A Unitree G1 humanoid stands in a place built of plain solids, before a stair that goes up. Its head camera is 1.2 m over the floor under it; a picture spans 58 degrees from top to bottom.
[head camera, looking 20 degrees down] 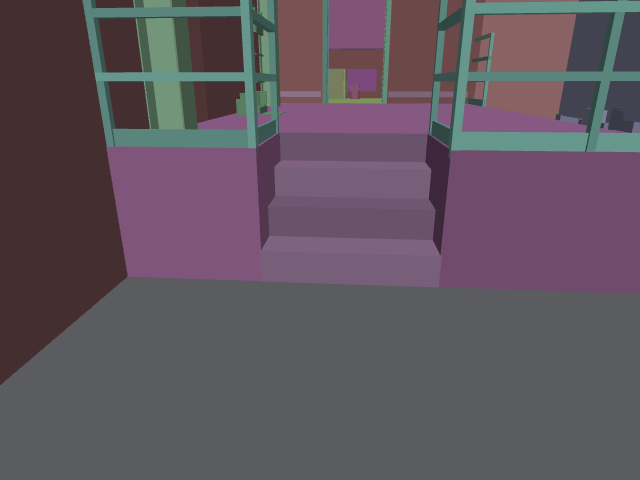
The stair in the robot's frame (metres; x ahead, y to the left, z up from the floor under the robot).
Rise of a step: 0.21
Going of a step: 0.28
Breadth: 1.12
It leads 4 degrees to the right of straight ahead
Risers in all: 4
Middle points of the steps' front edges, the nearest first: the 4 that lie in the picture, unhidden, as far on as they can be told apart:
2.48 -0.18 0.21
2.75 -0.20 0.42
3.03 -0.22 0.63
3.31 -0.25 0.84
